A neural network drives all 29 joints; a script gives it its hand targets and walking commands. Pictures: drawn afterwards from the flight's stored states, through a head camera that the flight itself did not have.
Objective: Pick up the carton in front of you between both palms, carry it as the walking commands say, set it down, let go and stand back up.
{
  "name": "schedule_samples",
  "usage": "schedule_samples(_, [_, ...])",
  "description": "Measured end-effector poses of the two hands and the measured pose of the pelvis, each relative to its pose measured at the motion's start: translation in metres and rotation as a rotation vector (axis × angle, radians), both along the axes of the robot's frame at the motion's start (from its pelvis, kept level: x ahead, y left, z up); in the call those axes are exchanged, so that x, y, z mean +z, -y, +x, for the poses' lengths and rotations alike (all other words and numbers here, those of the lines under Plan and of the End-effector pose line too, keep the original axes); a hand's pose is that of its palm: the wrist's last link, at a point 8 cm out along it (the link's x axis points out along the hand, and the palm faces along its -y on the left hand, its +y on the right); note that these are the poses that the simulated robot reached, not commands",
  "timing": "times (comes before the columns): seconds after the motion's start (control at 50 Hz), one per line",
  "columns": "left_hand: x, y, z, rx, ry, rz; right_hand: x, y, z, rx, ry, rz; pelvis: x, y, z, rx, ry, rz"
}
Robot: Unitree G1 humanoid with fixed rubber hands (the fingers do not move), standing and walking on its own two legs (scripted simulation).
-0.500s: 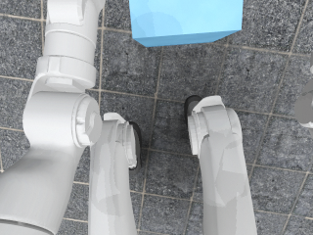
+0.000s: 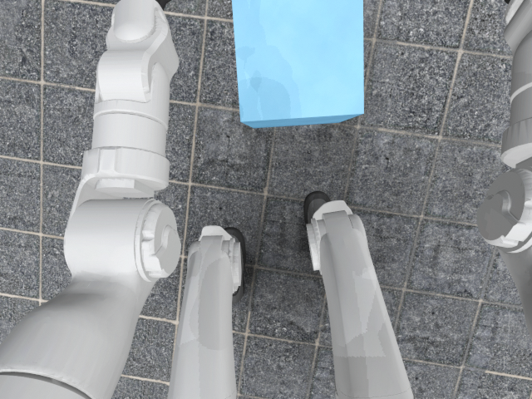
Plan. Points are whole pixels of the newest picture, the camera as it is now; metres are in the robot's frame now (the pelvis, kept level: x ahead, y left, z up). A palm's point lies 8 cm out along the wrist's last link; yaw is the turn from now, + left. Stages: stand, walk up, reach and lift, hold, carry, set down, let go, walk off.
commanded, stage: set down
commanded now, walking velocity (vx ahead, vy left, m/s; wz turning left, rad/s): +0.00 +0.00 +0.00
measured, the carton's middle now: (296, 72) +0.53 -0.11 -0.43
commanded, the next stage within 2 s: let go in 0.22 s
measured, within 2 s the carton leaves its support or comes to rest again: neither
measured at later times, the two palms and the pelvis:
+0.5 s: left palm (64, 34) +0.51 +0.08 +0.01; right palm out of the picture +0.45 -0.32 +0.01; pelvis +0.03 -0.01 +0.13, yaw -2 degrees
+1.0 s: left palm out of the picture +0.35 +0.19 +0.12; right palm out of the picture +0.29 -0.26 +0.12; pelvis +0.09 +0.01 +0.21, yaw -5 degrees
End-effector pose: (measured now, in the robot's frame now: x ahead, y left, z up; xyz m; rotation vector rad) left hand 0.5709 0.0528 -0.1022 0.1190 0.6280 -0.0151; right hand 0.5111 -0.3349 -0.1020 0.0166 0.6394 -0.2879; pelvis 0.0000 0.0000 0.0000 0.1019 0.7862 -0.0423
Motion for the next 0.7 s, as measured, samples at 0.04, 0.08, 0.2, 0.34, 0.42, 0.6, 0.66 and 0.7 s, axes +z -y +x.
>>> schedule_samples(0.04, [0.012, 0.000, 0.000, -0.001, 0.000, 0.002, 0.013, 0.001, 0.000, 0.001, 0.000, 0.001, 0.012, 0.001, 0.002, -0.003, -0.001, -0.001])
schedule_samples(0.08, [0.025, 0.000, -0.001, -0.003, 0.000, 0.003, 0.026, 0.001, -0.001, 0.003, 0.000, 0.002, 0.023, 0.002, 0.004, -0.005, -0.001, -0.002])
schedule_samples(0.2, [0.062, -0.001, -0.002, -0.007, 0.003, 0.006, 0.063, 0.001, -0.002, 0.006, 0.003, -0.001, 0.057, 0.004, 0.010, -0.010, 0.005, -0.007])
schedule_samples(0.34, [0.092, -0.006, -0.013, -0.015, -0.016, 0.038, 0.092, -0.002, -0.010, 0.034, -0.030, -0.028, 0.090, 0.007, 0.016, -0.012, 0.017, -0.016])
schedule_samples(0.42, [0.103, -0.016, -0.033, -0.015, -0.046, 0.084, 0.101, -0.006, -0.028, 0.076, -0.078, -0.061, 0.108, 0.009, 0.024, -0.015, 0.043, -0.020])
schedule_samples(0.6, [0.136, -0.051, -0.100, -0.020, -0.093, 0.121, 0.134, -0.016, -0.094, 0.136, -0.141, -0.091, 0.149, 0.012, 0.044, -0.019, 0.152, -0.044])
schedule_samples(0.66, [0.151, -0.062, -0.117, -0.027, -0.099, 0.120, 0.150, -0.020, -0.113, 0.141, -0.142, -0.089, 0.160, 0.011, 0.050, -0.021, 0.193, -0.054])
schedule_samples(0.7, [0.160, -0.070, -0.128, -0.029, -0.102, 0.118, 0.160, -0.025, -0.125, 0.144, -0.142, -0.087, 0.166, 0.010, 0.053, -0.022, 0.221, -0.061])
